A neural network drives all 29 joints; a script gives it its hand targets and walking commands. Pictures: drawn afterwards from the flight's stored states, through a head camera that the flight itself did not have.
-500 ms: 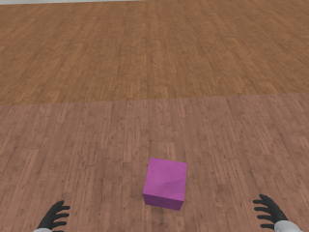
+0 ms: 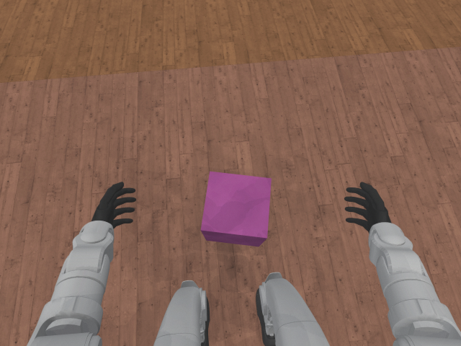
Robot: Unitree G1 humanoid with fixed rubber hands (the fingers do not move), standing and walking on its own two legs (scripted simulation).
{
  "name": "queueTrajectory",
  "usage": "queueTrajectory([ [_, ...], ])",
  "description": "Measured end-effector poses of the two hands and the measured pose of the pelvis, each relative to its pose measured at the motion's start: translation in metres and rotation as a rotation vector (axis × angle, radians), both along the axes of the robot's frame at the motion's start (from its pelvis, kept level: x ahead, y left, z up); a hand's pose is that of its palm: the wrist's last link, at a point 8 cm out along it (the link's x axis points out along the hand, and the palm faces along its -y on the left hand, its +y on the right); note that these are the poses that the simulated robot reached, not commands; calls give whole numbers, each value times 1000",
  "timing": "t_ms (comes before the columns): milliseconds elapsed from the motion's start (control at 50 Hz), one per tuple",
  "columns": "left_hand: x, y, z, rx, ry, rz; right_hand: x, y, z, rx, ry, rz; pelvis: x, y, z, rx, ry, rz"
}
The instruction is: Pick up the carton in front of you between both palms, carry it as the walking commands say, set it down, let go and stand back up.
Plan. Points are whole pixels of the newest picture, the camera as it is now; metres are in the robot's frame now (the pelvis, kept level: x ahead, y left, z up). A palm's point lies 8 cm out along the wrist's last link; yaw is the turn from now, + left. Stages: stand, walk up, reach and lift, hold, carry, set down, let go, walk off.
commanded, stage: reach and lift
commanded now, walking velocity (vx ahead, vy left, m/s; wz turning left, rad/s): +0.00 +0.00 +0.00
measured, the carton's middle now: (236, 211) +0.44 -0.04 -0.58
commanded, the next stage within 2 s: none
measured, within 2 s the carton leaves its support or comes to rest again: neither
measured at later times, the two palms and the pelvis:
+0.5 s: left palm (156, 153) +0.49 +0.15 -0.15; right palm (327, 172) +0.41 -0.23 -0.15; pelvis -0.06 +0.01 -0.06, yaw +0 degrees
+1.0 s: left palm (175, 192) +0.47 +0.15 -0.39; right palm (303, 203) +0.40 -0.23 -0.38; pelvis -0.06 +0.01 -0.23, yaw -2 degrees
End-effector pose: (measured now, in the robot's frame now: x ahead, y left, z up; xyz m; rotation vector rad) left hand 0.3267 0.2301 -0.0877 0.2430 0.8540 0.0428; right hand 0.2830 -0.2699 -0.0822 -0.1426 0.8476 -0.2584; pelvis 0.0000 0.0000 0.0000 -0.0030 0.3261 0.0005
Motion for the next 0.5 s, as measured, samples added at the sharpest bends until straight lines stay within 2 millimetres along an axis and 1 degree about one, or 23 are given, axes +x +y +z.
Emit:
queueTrajectory([
  [180, 64, -31, -26, -60, -73, -29, 47, 14, -27, 45, -95, -52, -41, 3, -29, -7, 138, 6],
  [280, 101, -49, -35, -93, -106, -43, 78, 24, -38, 72, -140, -75, -58, 4, -45, -9, 209, 7],
  [360, 129, -63, -42, -119, -134, -58, 101, 32, -49, 92, -175, -94, -64, 6, -55, -12, 270, 7],
  [420, 147, -71, -50, -133, -155, -69, 117, 38, -57, 99, -200, -102, -64, 6, -61, -12, 318, 6],
  [500, 164, -78, -63, -139, -176, -78, 131, 43, -70, 98, -222, -102, -59, 7, -64, -11, 383, 6],
])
